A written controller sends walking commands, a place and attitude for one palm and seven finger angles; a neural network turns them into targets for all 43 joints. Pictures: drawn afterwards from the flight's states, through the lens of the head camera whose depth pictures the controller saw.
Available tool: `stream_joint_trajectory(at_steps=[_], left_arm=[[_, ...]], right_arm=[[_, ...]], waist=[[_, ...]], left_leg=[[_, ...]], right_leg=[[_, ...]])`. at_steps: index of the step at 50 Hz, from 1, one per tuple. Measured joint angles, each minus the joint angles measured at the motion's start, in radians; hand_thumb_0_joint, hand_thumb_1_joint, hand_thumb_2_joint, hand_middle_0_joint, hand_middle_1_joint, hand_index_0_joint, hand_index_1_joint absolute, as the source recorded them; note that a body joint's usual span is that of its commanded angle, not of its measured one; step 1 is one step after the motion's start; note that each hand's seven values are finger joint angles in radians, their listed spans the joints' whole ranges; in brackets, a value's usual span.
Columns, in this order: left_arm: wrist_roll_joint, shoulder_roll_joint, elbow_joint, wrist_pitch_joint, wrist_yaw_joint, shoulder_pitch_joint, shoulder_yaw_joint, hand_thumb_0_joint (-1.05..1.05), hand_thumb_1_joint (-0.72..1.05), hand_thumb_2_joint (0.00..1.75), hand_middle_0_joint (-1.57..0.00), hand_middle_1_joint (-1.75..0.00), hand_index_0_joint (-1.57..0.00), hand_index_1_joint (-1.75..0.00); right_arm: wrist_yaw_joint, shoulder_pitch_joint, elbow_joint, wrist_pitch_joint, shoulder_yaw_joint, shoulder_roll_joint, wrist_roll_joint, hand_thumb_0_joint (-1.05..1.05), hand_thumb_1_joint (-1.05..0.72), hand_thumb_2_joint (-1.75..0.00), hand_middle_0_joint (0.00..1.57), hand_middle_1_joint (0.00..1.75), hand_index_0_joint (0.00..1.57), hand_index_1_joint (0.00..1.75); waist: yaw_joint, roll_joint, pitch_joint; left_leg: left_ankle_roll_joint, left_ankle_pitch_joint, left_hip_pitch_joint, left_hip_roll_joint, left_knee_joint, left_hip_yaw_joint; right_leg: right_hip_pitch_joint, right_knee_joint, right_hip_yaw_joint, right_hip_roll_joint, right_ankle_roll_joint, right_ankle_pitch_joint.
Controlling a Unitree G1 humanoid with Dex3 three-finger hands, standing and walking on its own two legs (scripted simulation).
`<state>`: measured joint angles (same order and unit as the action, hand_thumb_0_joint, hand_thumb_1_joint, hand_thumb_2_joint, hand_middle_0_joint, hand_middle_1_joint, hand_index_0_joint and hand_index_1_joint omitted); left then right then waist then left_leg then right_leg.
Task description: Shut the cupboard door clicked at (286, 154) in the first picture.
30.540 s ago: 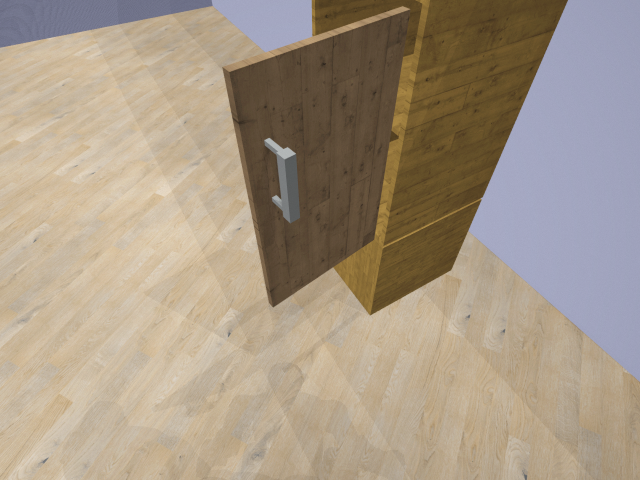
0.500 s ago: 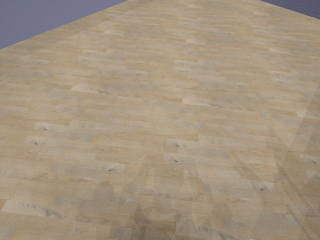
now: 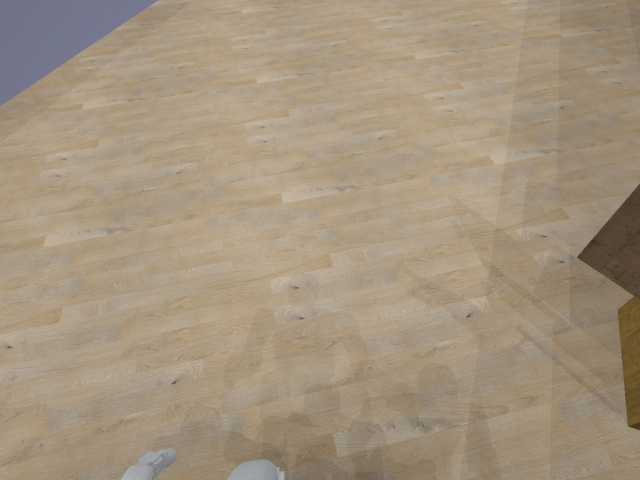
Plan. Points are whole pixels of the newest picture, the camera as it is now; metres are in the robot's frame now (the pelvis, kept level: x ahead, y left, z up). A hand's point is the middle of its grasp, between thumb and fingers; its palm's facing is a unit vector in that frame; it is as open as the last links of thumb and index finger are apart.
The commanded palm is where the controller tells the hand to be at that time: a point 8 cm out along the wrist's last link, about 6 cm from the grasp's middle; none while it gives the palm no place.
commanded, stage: turn to face it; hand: left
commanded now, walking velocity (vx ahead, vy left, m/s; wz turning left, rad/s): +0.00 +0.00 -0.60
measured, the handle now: out of the picture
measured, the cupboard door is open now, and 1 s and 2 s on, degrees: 59 59 59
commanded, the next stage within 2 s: take the last steps up to it in 1.42 s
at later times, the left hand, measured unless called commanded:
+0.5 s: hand (203, 452) +0.18 +0.19 -0.15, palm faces -0.28 -0.94 -0.21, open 7.3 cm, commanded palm none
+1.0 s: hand (254, 418) +0.23 +0.13 -0.17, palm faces -0.54 -0.82 -0.21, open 7.3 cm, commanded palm none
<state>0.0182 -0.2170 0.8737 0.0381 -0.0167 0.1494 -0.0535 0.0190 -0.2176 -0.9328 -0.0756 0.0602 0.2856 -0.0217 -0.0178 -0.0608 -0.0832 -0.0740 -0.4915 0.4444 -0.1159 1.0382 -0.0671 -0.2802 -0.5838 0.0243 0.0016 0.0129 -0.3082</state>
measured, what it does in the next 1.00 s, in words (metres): steps on the spot, turning right: left foot, then right foot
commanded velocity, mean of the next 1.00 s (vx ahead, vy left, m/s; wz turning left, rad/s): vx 0.00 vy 0.00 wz -0.58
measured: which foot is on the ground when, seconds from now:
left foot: up 0.00-0.22, down 0.24-0.60, up 0.62-0.92, down 0.94-1.00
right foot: down 0.00-0.24, up 0.26-0.58, down 0.60-0.94, up 0.96-1.00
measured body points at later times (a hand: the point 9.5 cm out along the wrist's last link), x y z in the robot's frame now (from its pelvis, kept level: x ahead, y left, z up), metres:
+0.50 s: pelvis +0.02 +0.02 +0.01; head +0.07 +0.02 +0.46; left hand +0.19 +0.24 -0.13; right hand +0.00 -0.25 -0.12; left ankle +0.04 +0.13 -0.73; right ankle -0.04 -0.11 -0.67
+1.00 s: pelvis +0.04 +0.00 +0.00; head +0.09 -0.01 +0.45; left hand +0.26 +0.17 -0.15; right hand -0.02 -0.28 -0.12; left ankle +0.13 +0.09 -0.73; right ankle -0.05 -0.10 -0.70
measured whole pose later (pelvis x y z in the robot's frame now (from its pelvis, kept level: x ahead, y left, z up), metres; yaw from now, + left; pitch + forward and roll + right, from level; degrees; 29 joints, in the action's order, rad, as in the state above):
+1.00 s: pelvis +0.04 +0.00 +0.00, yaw -35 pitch +1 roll -1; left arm 0.01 -0.26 0.91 0.07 -0.02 0.18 -0.07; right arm 0.02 -0.17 -0.86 -0.01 0.02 0.24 -0.03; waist 0.00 0.04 -0.07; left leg -0.01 -0.28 0.33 -0.06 0.60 -0.07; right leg -0.39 -0.84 -0.08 0.05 -0.02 -0.50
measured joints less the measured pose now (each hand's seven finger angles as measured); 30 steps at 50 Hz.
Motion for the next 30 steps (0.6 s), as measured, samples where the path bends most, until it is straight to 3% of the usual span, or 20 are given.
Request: stream_joint_trajectory(at_steps=[4, 10, 11, 13, 15, 17, 20, 27, 30], left_arm=[[0.002, 0.003, 0.01, 0.006, 0.005, 0.02, 0.006, 0.0, 0.91, 0.9, -0.2, -0.3, -0.2, -0.3], [0.004, -0.009, 0.021, 0.016, 0.002, 0.037, 0.001, 0.0, 0.91, 0.9, -0.2, -0.3, -0.21, -0.3], [0.001, -0.012, 0.022, 0.02, 0.002, 0.041, -0.002, 0.0, 0.91, 0.9, -0.2, -0.3, -0.21, -0.3], [-0.006, -0.023, 0.024, 0.032, 0.0, 0.041, -0.008, 0.0, 0.91, 0.9, -0.2, -0.3, -0.21, -0.3], [-0.003, -0.037, 0.028, 0.041, -0.004, 0.031, -0.015, 0.0, 0.91, 0.9, -0.2, -0.3, -0.21, -0.3], [0.0, -0.046, 0.031, 0.043, -0.012, 0.022, -0.024, 0.0, 0.91, 0.9, -0.2, -0.3, -0.2, -0.3], [-0.002, -0.052, 0.026, 0.047, -0.021, 0.011, -0.031, 0.0, 0.91, 0.9, -0.2, -0.3, -0.2, -0.3], [-0.002, -0.041, 0.014, 0.046, -0.028, -0.017, -0.027, 0.0, 0.91, 0.9, -0.2, -0.3, -0.2, -0.3], [0.0, -0.043, -0.001, 0.024, -0.029, -0.015, -0.015, 0.0, 0.91, 0.9, -0.2, -0.3, -0.2, -0.3]], right_arm=[[-0.005, 0.022, 0.02, 0.01, -0.004, -0.011, 0.001, 0.01, -0.91, -0.9, 0.2, 0.3, 0.2, 0.3], [-0.005, 0.048, 0.053, 0.03, -0.017, -0.038, 0.008, 0.01, -0.91, -0.9, 0.2, 0.3, 0.2, 0.3], [-0.003, 0.048, 0.059, 0.038, -0.021, -0.04, 0.009, 0.01, -0.91, -0.9, 0.2, 0.3, 0.2, 0.3], [0.001, 0.044, 0.068, 0.056, -0.029, -0.047, 0.002, 0.01, -0.91, -0.9, 0.2, 0.3, 0.2, 0.3], [0.002, 0.039, 0.072, 0.062, -0.041, -0.06, -0.008, 0.01, -0.91, -0.9, 0.2, 0.3, 0.2, 0.3], [0.004, 0.026, 0.074, 0.064, -0.048, -0.07, -0.014, 0.01, -0.91, -0.9, 0.2, 0.3, 0.2, 0.3], [0.006, 0.009, 0.068, 0.06, -0.051, -0.076, -0.015, 0.01, -0.9, -0.9, 0.2, 0.3, 0.2, 0.3], [-0.003, -0.019, 0.04, 0.055, -0.034, -0.061, -0.016, 0.01, -0.9, -0.9, 0.2, 0.3, 0.2, 0.3], [-0.01, -0.04, 0.033, 0.047, -0.022, -0.045, -0.007, 0.01, -0.9, -0.9, 0.2, 0.3, 0.2, 0.3]], waist=[[0.0, 0.036, 0.004], [0.018, 0.083, 0.012], [0.019, 0.087, 0.016], [0.016, 0.097, 0.022], [0.019, 0.105, 0.011], [0.021, 0.104, 0.002], [0.024, 0.09, -0.005], [0.006, 0.045, -0.008], [-0.002, 0.037, 0.004]], left_leg=[[-0.018, 0.061, 0.029, 0.034, -0.024, 0.013], [-0.012, 0.11, -0.066, 0.076, -0.321, 0.022], [-0.007, 0.152, -0.101, 0.079, -0.405, 0.021], [0.046, 0.202, -0.121, 0.076, -0.465, 0.014], [0.078, 0.199, -0.128, 0.06, -0.45, -0.009], [0.082, 0.204, -0.155, 0.041, -0.475, -0.026], [0.076, 0.22, -0.195, 0.014, -0.522, -0.055], [0.046, 0.198, -0.218, -0.044, -0.511, -0.126], [0.021, 0.146, -0.19, -0.064, -0.418, -0.153]], right_leg=[[0.014, 0.066, -0.05, 0.006, 0.0, 0.046], [-0.008, 0.06, -0.126, 0.027, -0.017, 0.051], [-0.019, 0.042, -0.138, 0.034, -0.024, 0.043], [-0.065, -0.05, -0.146, 0.047, -0.029, -0.046], [-0.131, -0.25, -0.111, 0.049, -0.034, -0.173], [-0.179, -0.418, -0.066, 0.039, -0.045, -0.192], [-0.196, -0.493, -0.014, 0.008, -0.061, -0.168], [-0.093, -0.244, 0.038, -0.027, -0.054, -0.137], [0.015, 0.002, 0.047, -0.03, -0.023, 0.015]])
